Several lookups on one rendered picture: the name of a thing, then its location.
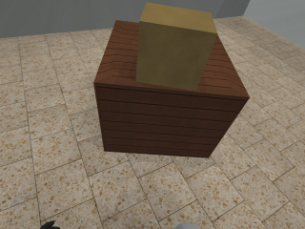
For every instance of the pedestal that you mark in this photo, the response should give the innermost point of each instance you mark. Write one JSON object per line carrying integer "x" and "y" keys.
{"x": 148, "y": 119}

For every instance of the carton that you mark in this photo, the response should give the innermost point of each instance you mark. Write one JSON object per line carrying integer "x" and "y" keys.
{"x": 174, "y": 45}

